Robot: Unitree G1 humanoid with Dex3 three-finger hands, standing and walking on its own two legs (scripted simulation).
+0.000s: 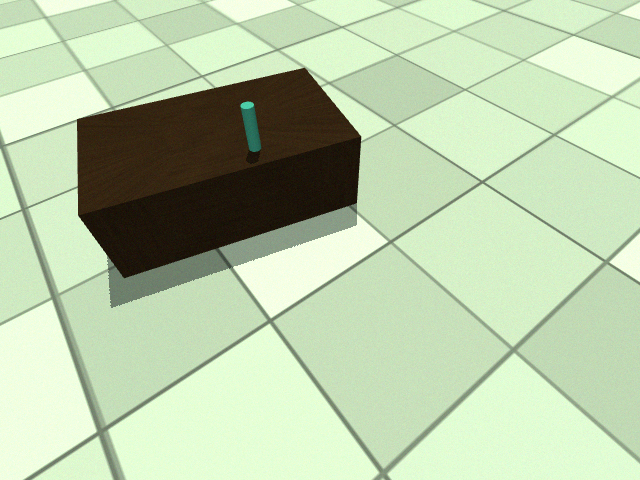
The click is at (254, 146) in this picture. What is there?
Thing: slim round
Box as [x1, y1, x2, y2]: [240, 102, 260, 151]
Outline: 244,102 240,106 248,145 250,150 256,151 260,149 260,142 253,103
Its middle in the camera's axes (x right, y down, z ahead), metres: -0.24 -0.38 +1.38
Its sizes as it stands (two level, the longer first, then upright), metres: 0.046 0.046 0.178
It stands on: a support 0.36 m high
